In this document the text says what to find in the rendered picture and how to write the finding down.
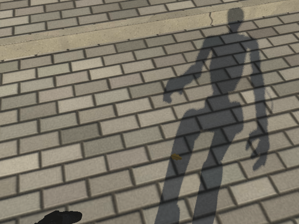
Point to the left robot hand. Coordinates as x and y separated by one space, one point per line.
65 217

